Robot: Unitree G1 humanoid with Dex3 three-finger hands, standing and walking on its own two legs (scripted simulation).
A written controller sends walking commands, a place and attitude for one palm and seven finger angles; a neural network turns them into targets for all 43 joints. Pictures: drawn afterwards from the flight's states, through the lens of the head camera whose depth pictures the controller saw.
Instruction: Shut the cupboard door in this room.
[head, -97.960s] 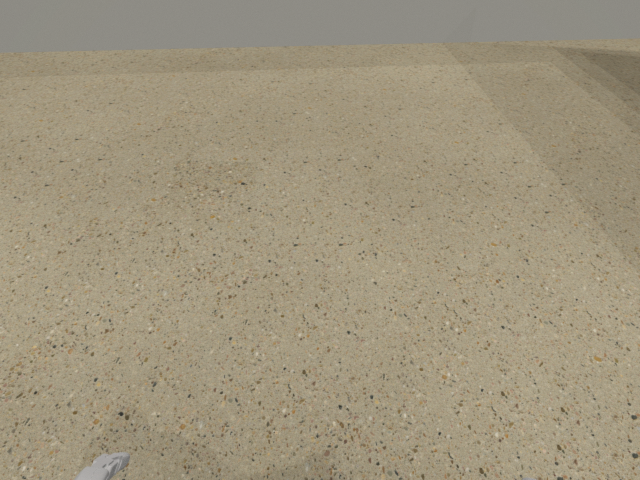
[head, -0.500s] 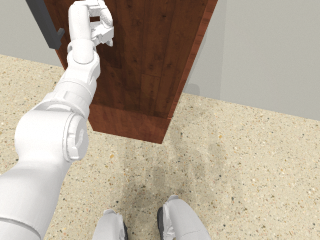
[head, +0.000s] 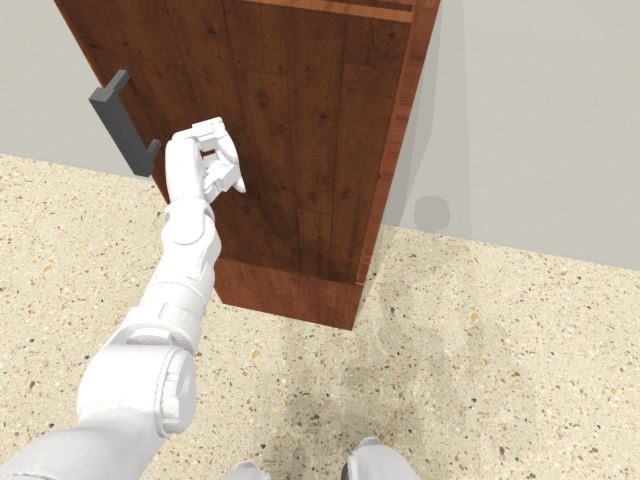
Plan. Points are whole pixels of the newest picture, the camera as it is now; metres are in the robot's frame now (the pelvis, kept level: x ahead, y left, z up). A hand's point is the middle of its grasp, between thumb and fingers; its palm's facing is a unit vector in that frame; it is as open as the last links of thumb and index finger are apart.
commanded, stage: draw the hand back to the body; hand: left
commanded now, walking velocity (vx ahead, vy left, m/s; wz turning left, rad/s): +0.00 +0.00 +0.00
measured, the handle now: (132, 126) +0.57 +0.20 +0.08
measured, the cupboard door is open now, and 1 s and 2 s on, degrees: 0 0 0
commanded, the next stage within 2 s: step back with the hand held close in 1.66 s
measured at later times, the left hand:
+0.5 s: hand (151, 221) +0.38 +0.14 +0.14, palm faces +0.03 -1.00 -0.04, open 3.1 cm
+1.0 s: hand out of the picture +0.25 +0.23 +0.18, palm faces +0.29 -0.92 -0.27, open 4.0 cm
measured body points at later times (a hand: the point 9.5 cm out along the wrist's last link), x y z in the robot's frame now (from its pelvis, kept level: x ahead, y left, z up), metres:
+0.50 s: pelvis +0.01 +0.00 +0.03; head +0.03 -0.02 +0.48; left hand +0.37 +0.19 +0.14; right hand +0.15 -0.25 -0.08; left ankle -0.01 +0.12 -0.69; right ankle +0.02 -0.10 -0.69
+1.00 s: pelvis +0.00 +0.02 +0.05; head -0.02 +0.00 +0.50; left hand +0.23 +0.28 +0.19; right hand +0.19 -0.19 -0.04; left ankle -0.01 +0.12 -0.69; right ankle +0.02 -0.10 -0.69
